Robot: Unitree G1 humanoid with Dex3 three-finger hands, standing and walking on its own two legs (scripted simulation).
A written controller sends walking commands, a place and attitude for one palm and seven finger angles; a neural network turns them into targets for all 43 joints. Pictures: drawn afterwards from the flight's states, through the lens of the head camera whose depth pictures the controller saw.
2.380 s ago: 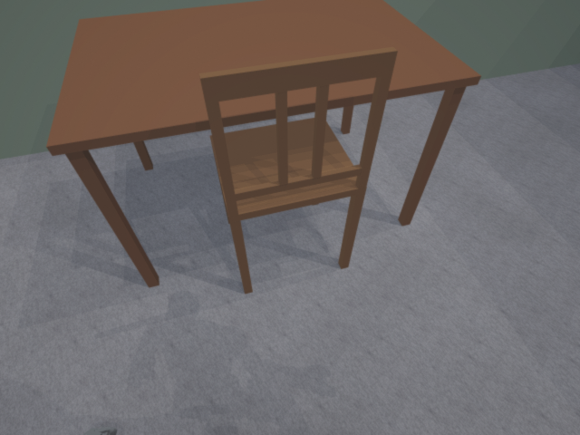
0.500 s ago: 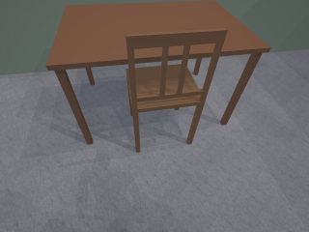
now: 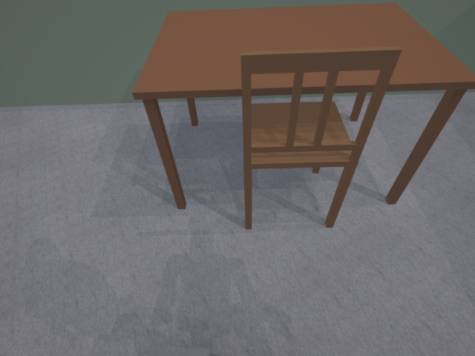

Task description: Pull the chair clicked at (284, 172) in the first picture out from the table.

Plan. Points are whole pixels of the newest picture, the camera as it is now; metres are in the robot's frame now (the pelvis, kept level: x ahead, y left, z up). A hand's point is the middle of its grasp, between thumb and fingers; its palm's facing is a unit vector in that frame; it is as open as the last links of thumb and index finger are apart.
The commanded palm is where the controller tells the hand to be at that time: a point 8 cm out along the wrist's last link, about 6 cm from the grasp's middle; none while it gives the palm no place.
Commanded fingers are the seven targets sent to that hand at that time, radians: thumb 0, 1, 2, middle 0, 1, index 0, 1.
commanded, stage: take the last steps up to it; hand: left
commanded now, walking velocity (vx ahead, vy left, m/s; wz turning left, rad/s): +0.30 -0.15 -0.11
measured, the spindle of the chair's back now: (294, 111) +0.84 -0.14 -0.08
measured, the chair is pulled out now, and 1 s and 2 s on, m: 0.00 0.00 0.00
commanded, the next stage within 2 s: come to a stop and stand still in 1.18 s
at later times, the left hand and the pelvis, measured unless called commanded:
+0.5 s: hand out of the picture +0.12 +0.17 -0.17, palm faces -0.03 -0.98 -0.17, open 7.4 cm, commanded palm none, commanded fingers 0.00 0.90 0.90 -0.20 -0.30 -0.20 -0.30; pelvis +0.08 -0.02 +0.00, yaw -3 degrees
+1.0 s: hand (209, 308) +0.26 +0.09 -0.19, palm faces -0.03 -0.99 -0.11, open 7.3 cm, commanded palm none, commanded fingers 0.00 0.90 0.90 -0.20 -0.30 -0.20 -0.30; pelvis +0.24 -0.08 -0.01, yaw -3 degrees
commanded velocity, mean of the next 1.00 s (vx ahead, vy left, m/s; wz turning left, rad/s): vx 0.29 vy -0.14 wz -0.03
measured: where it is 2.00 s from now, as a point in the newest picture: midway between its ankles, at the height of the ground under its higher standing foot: (278, 329)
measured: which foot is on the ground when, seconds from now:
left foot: up 0.00-0.14, down 0.16-0.56, up 0.58-0.88, down 0.90-1.00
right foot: down 0.00-0.18, up 0.20-0.54, down 0.56-0.90, up 0.92-1.00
